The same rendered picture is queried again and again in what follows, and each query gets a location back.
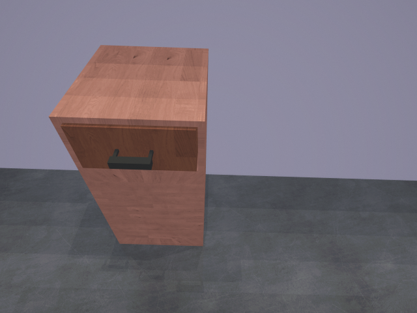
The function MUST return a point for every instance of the handle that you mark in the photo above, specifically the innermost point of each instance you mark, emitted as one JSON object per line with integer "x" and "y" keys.
{"x": 130, "y": 163}

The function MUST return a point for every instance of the drawer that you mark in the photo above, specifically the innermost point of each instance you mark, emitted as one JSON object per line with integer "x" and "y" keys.
{"x": 175, "y": 148}

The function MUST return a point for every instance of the cabinet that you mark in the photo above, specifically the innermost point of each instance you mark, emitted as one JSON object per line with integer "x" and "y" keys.
{"x": 151, "y": 86}

